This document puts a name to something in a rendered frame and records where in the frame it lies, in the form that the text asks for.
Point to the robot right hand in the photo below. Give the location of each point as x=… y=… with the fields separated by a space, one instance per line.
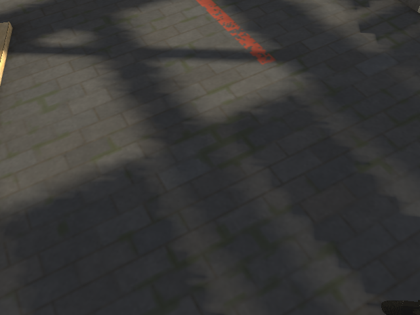
x=401 y=307

